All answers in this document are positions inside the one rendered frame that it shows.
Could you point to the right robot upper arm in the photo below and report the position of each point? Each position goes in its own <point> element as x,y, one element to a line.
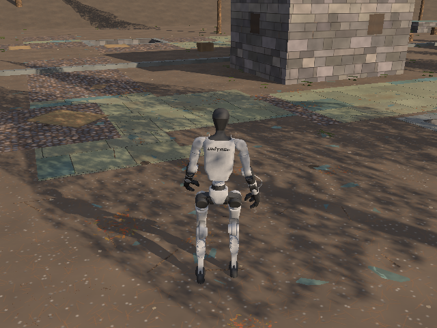
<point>244,156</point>

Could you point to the robot right hand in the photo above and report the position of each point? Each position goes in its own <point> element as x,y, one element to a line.
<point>253,197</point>

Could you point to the right robot thigh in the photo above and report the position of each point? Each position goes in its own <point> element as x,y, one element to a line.
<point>234,204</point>

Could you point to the robot head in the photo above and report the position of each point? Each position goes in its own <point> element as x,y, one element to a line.
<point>220,118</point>

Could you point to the left robot upper arm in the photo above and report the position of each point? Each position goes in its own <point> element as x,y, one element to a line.
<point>195,152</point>

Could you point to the robot right forearm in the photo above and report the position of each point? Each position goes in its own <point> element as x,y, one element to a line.
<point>252,183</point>

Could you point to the robot left hand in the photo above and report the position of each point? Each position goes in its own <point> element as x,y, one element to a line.
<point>194,182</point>

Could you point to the robot left forearm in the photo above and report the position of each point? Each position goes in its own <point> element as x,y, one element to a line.
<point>188,176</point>

